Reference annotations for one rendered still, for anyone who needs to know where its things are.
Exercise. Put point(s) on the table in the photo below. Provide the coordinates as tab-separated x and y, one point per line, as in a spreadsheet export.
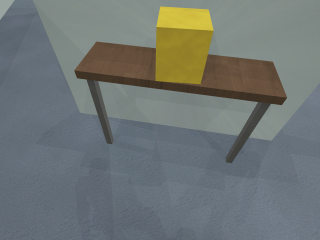
223	76

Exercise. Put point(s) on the carton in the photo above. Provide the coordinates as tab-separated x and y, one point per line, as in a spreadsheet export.
183	38

